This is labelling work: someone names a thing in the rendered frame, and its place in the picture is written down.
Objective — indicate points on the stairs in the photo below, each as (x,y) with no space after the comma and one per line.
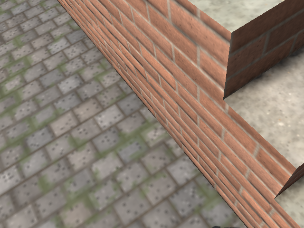
(225,79)

